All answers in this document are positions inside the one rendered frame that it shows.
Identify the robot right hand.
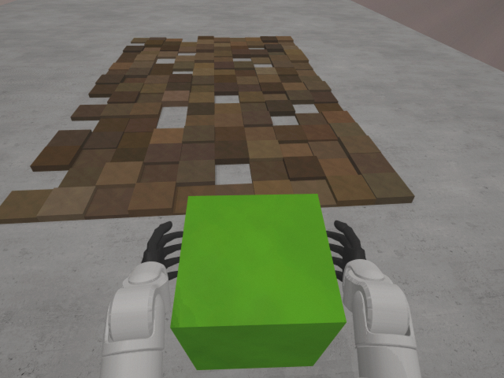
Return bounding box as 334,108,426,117
326,220,366,282

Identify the right robot forearm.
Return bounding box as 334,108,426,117
343,259,421,378

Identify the robot left hand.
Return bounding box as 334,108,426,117
141,221,183,280

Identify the carton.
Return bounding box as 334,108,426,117
170,194,347,370

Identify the left robot forearm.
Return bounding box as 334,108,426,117
99,261,171,378

